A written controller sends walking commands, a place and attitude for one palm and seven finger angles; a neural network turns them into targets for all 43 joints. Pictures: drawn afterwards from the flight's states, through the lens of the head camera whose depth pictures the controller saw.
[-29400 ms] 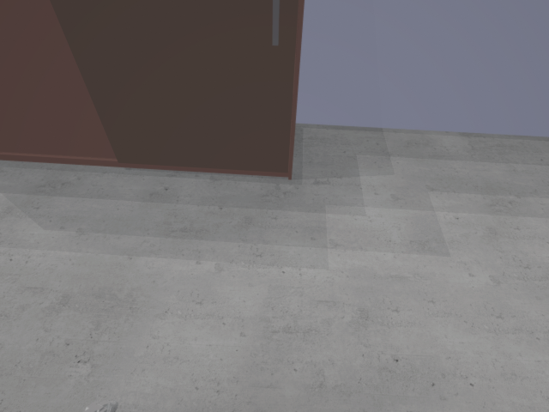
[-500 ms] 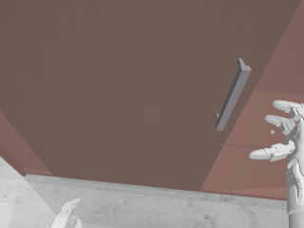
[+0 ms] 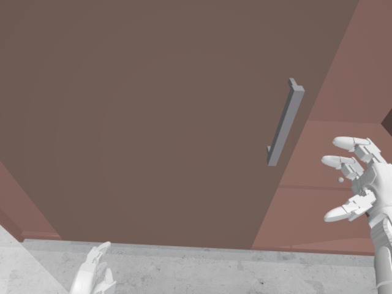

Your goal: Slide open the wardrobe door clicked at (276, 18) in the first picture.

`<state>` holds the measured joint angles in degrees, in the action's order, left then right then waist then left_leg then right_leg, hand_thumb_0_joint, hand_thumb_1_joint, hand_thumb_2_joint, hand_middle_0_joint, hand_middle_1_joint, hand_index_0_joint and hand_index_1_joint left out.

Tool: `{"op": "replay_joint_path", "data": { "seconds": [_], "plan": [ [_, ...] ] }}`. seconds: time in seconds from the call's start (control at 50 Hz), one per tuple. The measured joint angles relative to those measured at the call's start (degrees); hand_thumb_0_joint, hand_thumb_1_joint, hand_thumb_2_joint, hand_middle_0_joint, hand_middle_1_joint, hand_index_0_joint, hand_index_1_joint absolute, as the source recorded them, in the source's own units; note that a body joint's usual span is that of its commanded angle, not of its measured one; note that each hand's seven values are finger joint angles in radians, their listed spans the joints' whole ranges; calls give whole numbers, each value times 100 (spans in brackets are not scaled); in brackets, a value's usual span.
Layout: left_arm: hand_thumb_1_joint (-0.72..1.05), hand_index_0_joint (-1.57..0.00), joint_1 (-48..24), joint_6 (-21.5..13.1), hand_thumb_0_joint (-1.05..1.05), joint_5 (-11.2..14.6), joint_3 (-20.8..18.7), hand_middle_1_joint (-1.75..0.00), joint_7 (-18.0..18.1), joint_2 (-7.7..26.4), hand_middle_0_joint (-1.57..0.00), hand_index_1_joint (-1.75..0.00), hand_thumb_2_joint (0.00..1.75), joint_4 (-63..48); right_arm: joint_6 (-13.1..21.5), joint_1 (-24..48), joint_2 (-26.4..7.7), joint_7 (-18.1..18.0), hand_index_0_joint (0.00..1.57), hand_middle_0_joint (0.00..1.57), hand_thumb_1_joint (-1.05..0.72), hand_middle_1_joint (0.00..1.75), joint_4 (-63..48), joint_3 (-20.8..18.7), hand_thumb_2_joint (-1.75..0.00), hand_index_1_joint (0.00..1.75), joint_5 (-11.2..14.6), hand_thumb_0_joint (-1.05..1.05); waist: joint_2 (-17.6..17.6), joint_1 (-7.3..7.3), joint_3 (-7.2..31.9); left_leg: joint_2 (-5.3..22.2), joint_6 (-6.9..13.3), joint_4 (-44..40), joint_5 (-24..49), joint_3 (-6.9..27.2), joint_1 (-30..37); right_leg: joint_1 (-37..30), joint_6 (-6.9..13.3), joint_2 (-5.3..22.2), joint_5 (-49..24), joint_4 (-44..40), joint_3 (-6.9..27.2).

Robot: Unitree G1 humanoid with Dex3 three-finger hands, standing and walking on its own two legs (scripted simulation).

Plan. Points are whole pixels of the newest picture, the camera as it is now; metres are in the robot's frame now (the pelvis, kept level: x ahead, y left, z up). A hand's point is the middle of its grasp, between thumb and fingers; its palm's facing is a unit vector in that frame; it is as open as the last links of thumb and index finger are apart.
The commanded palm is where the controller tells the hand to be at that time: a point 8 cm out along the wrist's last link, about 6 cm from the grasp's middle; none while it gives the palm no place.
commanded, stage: draw the hand back to the body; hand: right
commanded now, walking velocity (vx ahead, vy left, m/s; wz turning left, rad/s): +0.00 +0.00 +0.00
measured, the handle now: (280, 125) +0.50 -0.21 +0.11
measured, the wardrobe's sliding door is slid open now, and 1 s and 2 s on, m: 0.69 0.69 0.69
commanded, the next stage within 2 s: step back with the hand held close in 1.44 s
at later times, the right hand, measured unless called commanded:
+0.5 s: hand (372, 197) +0.25 -0.28 +0.16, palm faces +0.33 +0.92 -0.23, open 14.0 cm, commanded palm +0.20 -0.31 +0.17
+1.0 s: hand (372, 196) +0.23 -0.26 +0.18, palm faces +0.39 +0.85 -0.36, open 9.3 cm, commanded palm +0.18 -0.30 +0.19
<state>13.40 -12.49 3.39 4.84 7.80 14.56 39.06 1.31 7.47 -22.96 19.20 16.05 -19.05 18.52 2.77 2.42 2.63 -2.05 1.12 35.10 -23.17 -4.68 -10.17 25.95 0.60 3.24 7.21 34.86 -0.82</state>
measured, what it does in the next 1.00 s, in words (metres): stands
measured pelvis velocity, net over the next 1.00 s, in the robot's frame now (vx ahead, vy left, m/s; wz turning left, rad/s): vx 0.03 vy -0.01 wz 0.06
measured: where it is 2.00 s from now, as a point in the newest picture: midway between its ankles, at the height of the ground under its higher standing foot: outside the picture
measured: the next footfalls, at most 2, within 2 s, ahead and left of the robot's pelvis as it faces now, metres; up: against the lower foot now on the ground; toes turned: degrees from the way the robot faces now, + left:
none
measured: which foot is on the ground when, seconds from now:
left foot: down 0.00-1.00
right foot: down 0.00-1.00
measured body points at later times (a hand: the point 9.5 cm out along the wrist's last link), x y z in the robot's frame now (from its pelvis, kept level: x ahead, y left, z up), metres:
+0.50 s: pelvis +0.01 -0.02 +0.01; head -0.02 -0.01 +0.46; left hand +0.21 +0.19 -0.04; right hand +0.22 -0.33 +0.17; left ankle -0.04 +0.10 -0.72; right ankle +0.12 -0.11 -0.72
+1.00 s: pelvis +0.03 -0.01 +0.02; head +0.00 +0.00 +0.47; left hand +0.20 +0.22 -0.06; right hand +0.21 -0.31 +0.20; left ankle -0.04 +0.10 -0.72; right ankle +0.12 -0.11 -0.72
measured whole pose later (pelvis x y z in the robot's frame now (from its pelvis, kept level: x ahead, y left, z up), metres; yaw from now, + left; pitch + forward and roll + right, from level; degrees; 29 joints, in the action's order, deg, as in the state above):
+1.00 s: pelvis +0.03 -0.01 +0.02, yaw +3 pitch -6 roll +1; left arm 11.5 -8.0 -0.6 1.8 4.2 13.5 37.9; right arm 5.1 -25.5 -20.4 -5.2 -20.7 -18.5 5.1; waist 2.8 3.8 -1.1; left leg -0.3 -0.1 19.0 -17.2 -0.2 4.3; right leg 10.8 1.4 0.9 4.6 21.4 -3.7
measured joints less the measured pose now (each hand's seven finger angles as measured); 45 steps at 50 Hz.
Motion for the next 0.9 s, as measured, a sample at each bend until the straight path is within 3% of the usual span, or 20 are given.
{"op": "replay_joint_path", "data": {
  "seconds": [0.06, 0.18, 0.38, 0.48, 0.58, 0.72, 0.9],
  "plan": [
    [90, -20, 111, -96, 1, 27, -51, -30, -22, 44, -20, -30, 90, -76, -75, -124, -116, 214, 26, 26, 55, 115, -95, -112, -20, 115, 105, -1, 32, -43, 67, 5, -21, -50, 22, 75, 7, -28, 10, 12, 18, -32, -71],
    [90, -20, 286, -221, 1, 78, -165, -30, -181, 103, -20, -30, 90, -281, -339, -833, 13, 42, 26, 26, 55, 115, -752, -381, -20, 115, 269, -1, 26, -43, 187, 75, -92, -106, 23, 217, 7, -86, 64, -22, 54, -112, -226],
    [90, -20, 10, -413, 1, -15, -94, -30, -174, 21, -20, -30, 90, -298, -416, -1567, 355, -291, 25, 25, 52, 113, -2188, -101, -22, 113, 135, -1, -23, 150, 30, 158, -144, -258, 69, 141, 232, -240, 132, -132, 22, -192, -174],
    [90, -20, -322, -242, 1, -224, -24, -30, -205, -108, -20, -30, 90, -232, -47, -1829, 233, -1512, 25, 26, 41, 107, -2472, 33, -27, 107, -737, -1, 31, 159, -147, 136, -154, -677, 313, 182, 490, -496, 103, -182, -70, -525, -108],
    [90, -20, -357, -12, 1, -318, -27, -30, -250, -162, -20, -30, 90, -219, 92, -2201, 360, -2190, 25, 25, 26, 99, -2752, 209, -34, 98, -1146, -1, 59, 211, -304, 158, -173, -972, 462, 278, 729, -801, 144, -237, -315, -892, -129],
    [90, -20, -242, 230, 1, -375, -63, -30, -258, -209, -20, -30, 90, -45, 235, -2569, 391, -2484, 24, 24, 2, 85, -3078, 309, -45, 84, -1346, -1, -44, 206, -375, 211, -178, -1312, 551, 354, 1129, -1221, 145, -282, -334, -1203, -211],
    [90, -20, -201, 380, 1, -399, -221, -30, -334, -136, -20, -30, 90, -66, 371, -3006, 271, -2495, 23, 23, -30, 66, -3483, 84, -61, 65, -1357, 0, -12, 126, -401, 205, -152, -1537, 595, 440, 1371, -1464, 112, -259, -310, -1352, -291]
  ]
}}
